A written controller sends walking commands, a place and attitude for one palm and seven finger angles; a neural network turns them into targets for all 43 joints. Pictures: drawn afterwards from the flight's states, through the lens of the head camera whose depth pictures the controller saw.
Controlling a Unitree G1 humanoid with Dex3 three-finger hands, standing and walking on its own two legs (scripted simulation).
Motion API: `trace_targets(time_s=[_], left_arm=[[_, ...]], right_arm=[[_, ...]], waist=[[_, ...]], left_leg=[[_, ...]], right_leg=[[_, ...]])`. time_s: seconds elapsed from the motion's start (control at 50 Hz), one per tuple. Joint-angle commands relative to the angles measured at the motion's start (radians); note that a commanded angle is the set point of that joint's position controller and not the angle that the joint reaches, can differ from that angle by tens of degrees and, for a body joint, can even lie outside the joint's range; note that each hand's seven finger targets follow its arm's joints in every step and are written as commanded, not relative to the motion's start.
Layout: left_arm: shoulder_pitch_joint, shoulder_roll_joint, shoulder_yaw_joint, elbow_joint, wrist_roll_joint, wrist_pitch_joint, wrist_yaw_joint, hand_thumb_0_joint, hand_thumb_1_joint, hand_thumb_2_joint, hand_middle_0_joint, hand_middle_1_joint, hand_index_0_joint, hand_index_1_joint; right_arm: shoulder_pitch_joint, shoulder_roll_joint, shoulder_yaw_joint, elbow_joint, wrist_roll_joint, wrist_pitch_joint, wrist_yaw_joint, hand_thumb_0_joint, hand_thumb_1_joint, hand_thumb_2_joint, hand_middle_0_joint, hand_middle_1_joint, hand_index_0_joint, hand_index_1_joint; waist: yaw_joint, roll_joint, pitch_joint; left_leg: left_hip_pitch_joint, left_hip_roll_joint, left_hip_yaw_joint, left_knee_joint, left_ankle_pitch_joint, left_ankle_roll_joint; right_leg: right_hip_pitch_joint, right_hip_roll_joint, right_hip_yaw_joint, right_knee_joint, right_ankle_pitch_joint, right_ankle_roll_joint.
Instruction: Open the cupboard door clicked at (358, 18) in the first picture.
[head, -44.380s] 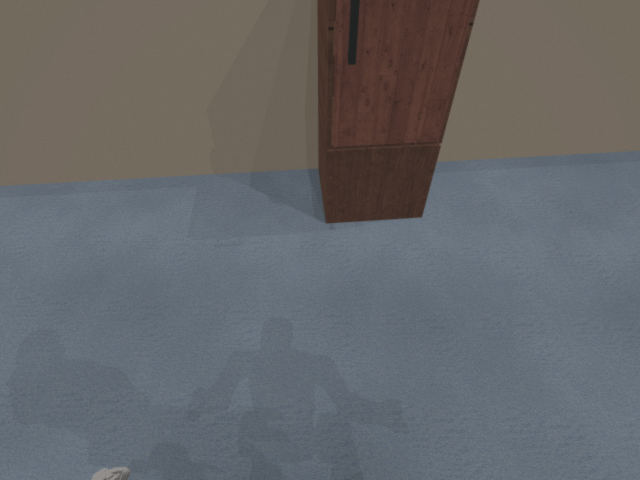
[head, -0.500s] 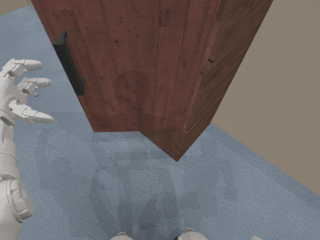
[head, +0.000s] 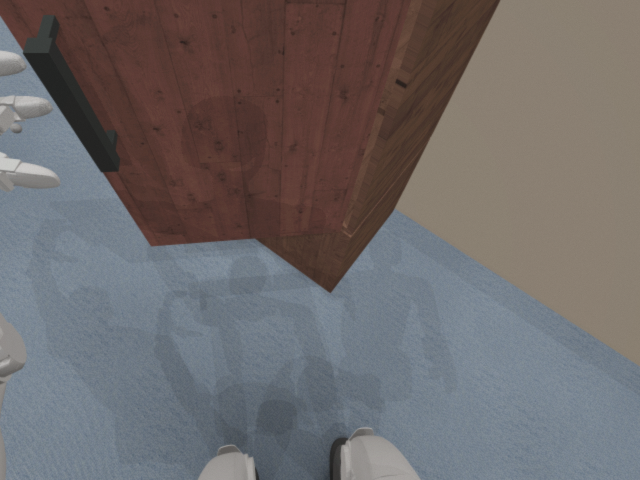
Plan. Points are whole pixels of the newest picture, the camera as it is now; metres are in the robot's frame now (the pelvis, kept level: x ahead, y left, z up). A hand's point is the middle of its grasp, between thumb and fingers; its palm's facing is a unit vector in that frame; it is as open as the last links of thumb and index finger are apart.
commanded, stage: move the hooked fingers beside the handle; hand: left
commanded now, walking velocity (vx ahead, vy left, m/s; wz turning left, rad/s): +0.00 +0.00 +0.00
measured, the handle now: (83, 103) +0.53 +0.24 +0.10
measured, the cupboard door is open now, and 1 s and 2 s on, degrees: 44 44 44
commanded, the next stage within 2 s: slide the fingers in behind the handle in 0.88 s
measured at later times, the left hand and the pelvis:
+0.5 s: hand (16, 140) +0.48 +0.29 +0.11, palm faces +0.03 -1.00 +0.01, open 14.0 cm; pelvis +0.02 +0.00 +0.00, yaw +0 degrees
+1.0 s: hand (14, 144) +0.47 +0.29 +0.11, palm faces +0.03 -1.00 +0.00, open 14.0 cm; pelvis +0.00 +0.00 +0.00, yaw +0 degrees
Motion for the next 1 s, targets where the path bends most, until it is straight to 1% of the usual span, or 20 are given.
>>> trace_targets(time_s=[0.0,0.04,0.12,0.14,0.16,0.24,0.26,0.3,0.34,0.38,0.42,0.46,0.52,0.56,0.64,0.7,0.74,0.8,0.94,0.98], left_arm=[[-0.346,0.373,0.065,-0.203,-0.029,-0.063,-0.006,0.0,-0.5,0.3,-0.3,-1.2,-0.3,-1.2],[-0.3,0.405,0.098,-0.227,-0.033,-0.065,-0.018,0.0,-0.5,0.3,-0.3,-1.2,-0.3,-1.2],[-0.27,0.381,0.106,-0.271,-0.059,-0.065,-0.039,0.0,-0.5,0.3,-0.3,-1.2,-0.3,-1.2],[-0.239,0.376,0.108,-0.282,-0.06,-0.064,-0.042,0.0,-0.5,0.3,-0.3,-1.2,-0.3,-1.2],[-0.261,0.339,0.08,-0.3,-0.065,-0.067,-0.043,0.0,-0.5,0.3,-0.3,-1.2,-0.3,-1.2],[-0.249,0.327,0.092,-0.34,-0.082,-0.074,-0.037,0.0,-0.5,0.3,-0.3,-1.2,-0.3,-1.2],[-0.248,0.294,0.065,-0.334,-0.081,-0.073,-0.034,0.0,-0.5,0.3,-0.3,-1.2,-0.3,-1.2],[-0.294,0.236,0.017,-0.363,-0.085,-0.077,-0.031,0.0,-0.5,0.3,-0.3,-1.2,-0.3,-1.2],[-0.269,0.251,0.039,-0.384,-0.085,-0.078,-0.017,0.0,-0.5,0.3,-0.3,-1.2,-0.3,-1.2],[-0.259,0.209,0.017,-0.377,-0.088,-0.071,-0.004,0.0,-0.5,0.3,-0.3,-1.2,-0.3,-1.2],[-0.257,0.217,0.022,-0.354,-0.087,-0.065,0.006,0.0,-0.5,0.3,-0.3,-1.2,-0.3,-1.2],[-0.249,0.27,0.056,-0.312,-0.071,-0.056,0.02,0.0,-0.5,0.3,-0.3,-1.2,-0.3,-1.2],[-0.25,0.319,0.08,-0.322,-0.055,-0.07,0.024,0.0,-0.5,0.3,-0.3,-1.2,-0.3,-1.2],[-0.268,0.282,0.043,-0.328,-0.055,-0.082,0.016,0.0,-0.5,0.3,-0.3,-1.2,-0.3,-1.2],[-0.275,0.278,0.041,-0.265,-0.078,-0.084,-0.019,0.0,-0.5,0.3,-0.3,-1.2,-0.3,-1.2],[-0.293,0.247,0.005,-0.277,-0.081,-0.08,-0.04,0.0,-0.5,0.3,-0.3,-1.2,-0.3,-1.2],[-0.305,0.273,0.022,-0.276,-0.08,-0.077,-0.042,0.0,-0.5,0.3,-0.3,-1.2,-0.3,-1.2],[-0.34,0.22,-0.017,-0.3,-0.093,-0.084,-0.041,0.0,-0.5,0.3,-0.3,-1.2,-0.3,-1.2],[-0.343,0.332,0.055,-0.284,-0.056,-0.079,-0.002,0.0,-0.5,0.3,-0.3,-1.2,-0.3,-1.2],[-0.302,0.326,0.058,-0.273,-0.055,-0.075,0.002,0.0,-0.5,0.3,-0.3,-1.2,-0.3,-1.2]], right_arm=[[0.182,-0.193,-0.074,-0.063,-0.006,0.004,-0.013,0.0,-0.9,-0.9,0.2,0.3,0.2,0.3],[0.187,-0.195,-0.08,-0.072,-0.008,0.013,-0.006,0.0,-0.9,-0.9,0.2,0.3,0.2,0.3],[0.191,-0.194,-0.091,-0.081,-0.007,0.029,0.002,0.0,-0.9,-0.9,0.2,0.3,0.2,0.3],[0.188,-0.193,-0.093,-0.085,-0.006,0.03,0.004,0.0,-0.9,-0.9,0.2,0.3,0.2,0.3],[0.183,-0.188,-0.09,-0.083,-0.005,0.034,0.007,0.0,-0.9,-0.9,0.2,0.3,0.2,0.3],[0.182,-0.187,-0.097,-0.075,-0.007,0.038,0.01,0.0,-0.9,-0.9,0.2,0.3,0.2,0.3],[0.178,-0.183,-0.094,-0.073,-0.005,0.04,0.011,0.0,-0.9,-0.9,0.2,0.3,0.2,0.3],[0.17,-0.177,-0.093,-0.07,-0.006,0.038,0.009,0.0,-0.9,-0.9,0.2,0.3,0.2,0.3],[0.173,-0.178,-0.099,-0.064,-0.006,0.039,0.01,0.0,-0.9,-0.9,0.2,0.3,0.2,0.3],[0.159,-0.172,-0.097,-0.065,-0.006,0.036,0.012,0.0,-0.9,-0.9,0.2,0.3,0.2,0.3],[0.153,-0.173,-0.092,-0.067,-0.003,0.036,0.013,0.0,-0.9,-0.9,0.2,0.3,0.2,0.3],[0.143,-0.177,-0.089,-0.077,-0.004,0.034,0.01,0.0,-0.9,-0.9,0.2,0.3,0.2,0.3],[0.133,-0.175,-0.084,-0.093,-0.003,0.03,0.008,0.0,-0.9,-0.9,0.2,0.3,0.2,0.3],[0.125,-0.171,-0.081,-0.094,0.0,0.028,0.008,0.0,-0.9,-0.9,0.2,0.3,0.2,0.3],[0.123,-0.181,-0.08,-0.087,0.003,0.024,0.001,0.0,-0.9,-0.9,0.2,0.3,0.2,0.3],[0.124,-0.181,-0.077,-0.089,0.003,0.022,-0.003,0.0,-0.9,-0.9,0.2,0.3,0.2,0.3],[0.132,-0.184,-0.079,-0.079,0.002,0.023,-0.005,0.0,-0.9,-0.9,0.2,0.3,0.2,0.3],[0.133,-0.181,-0.078,-0.074,0.0,0.018,-0.006,0.0,-0.9,-0.9,0.2,0.3,0.2,0.3],[0.147,-0.184,-0.076,-0.066,-0.003,0.019,-0.007,0.0,-0.9,-0.9,0.2,0.3,0.2,0.3],[0.15,-0.183,-0.077,-0.076,-0.003,0.019,-0.003,0.0,-0.9,-0.9,0.2,0.3,0.2,0.3]], waist=[[0.025,0.156,-0.474],[0.047,0.175,-0.513],[0.046,0.163,-0.512],[0.056,0.19,-0.514],[0.043,0.193,-0.492],[0.045,0.204,-0.499],[0.038,0.191,-0.473],[0.026,0.239,-0.445],[0.039,0.236,-0.497],[0.035,0.201,-0.467],[0.038,0.198,-0.452],[0.043,0.144,-0.423],[0.055,0.156,-0.446],[0.039,0.17,-0.424],[0.025,0.127,-0.416],[0.024,0.173,-0.412],[0.023,0.14,-0.432],[0.013,0.187,-0.428],[0.029,0.183,-0.462],[0.037,0.161,-0.453]], left_leg=[[0.254,-0.055,-0.065,-0.08,0.415,0.022],[0.269,-0.054,-0.063,-0.076,0.453,0.02],[0.302,-0.048,-0.066,-0.074,0.505,0.02],[0.313,-0.05,-0.064,-0.074,0.515,0.02],[0.324,-0.048,-0.065,-0.076,0.514,0.02],[0.365,-0.044,-0.075,-0.073,0.547,0.016],[0.361,-0.044,-0.076,-0.076,0.544,0.018],[0.396,-0.04,-0.082,-0.078,0.555,0.013],[0.438,-0.037,-0.091,-0.072,0.61,0.005],[0.415,-0.037,-0.086,-0.076,0.586,0.006],[0.395,-0.04,-0.082,-0.081,0.56,0.007],[0.312,-0.05,-0.072,-0.089,0.475,0.016],[0.293,-0.056,-0.064,-0.085,0.476,0.018],[0.302,-0.055,-0.062,-0.084,0.454,0.017],[0.276,-0.054,-0.063,-0.079,0.404,0.019],[0.289,-0.057,-0.066,-0.08,0.401,0.019],[0.286,-0.055,-0.074,-0.077,0.39,0.02],[0.313,-0.053,-0.078,-0.08,0.39,0.017],[0.268,-0.056,-0.077,-0.076,0.365,0.019],[0.242,-0.058,-0.069,-0.079,0.353,0.022]], right_leg=[[0.252,0.062,0.052,-0.041,0.321,-0.025],[0.271,0.064,0.052,-0.037,0.35,-0.024],[0.259,0.071,0.042,-0.035,0.376,-0.024],[0.252,0.072,0.042,-0.037,0.372,-0.025],[0.232,0.073,0.039,-0.042,0.363,-0.024],[0.215,0.077,0.034,-0.043,0.353,-0.027],[0.202,0.077,0.03,-0.046,0.347,-0.026],[0.16,0.078,0.026,-0.048,0.321,-0.031],[0.171,0.076,0.025,-0.046,0.336,-0.029],[0.179,0.075,0.023,-0.051,0.336,-0.025],[0.182,0.074,0.023,-0.047,0.332,-0.027],[0.234,0.069,0.031,-0.047,0.337,-0.025],[0.277,0.067,0.041,-0.035,0.372,-0.027],[0.245,0.066,0.04,-0.041,0.349,-0.025],[0.24,0.068,0.043,-0.043,0.324,-0.024],[0.214,0.066,0.042,-0.041,0.305,-0.03],[0.213,0.066,0.04,-0.042,0.291,-0.026],[0.176,0.068,0.035,-0.043,0.264,-0.032],[0.216,0.065,0.045,-0.039,0.259,-0.027],[0.24,0.065,0.048,-0.043,0.266,-0.025]])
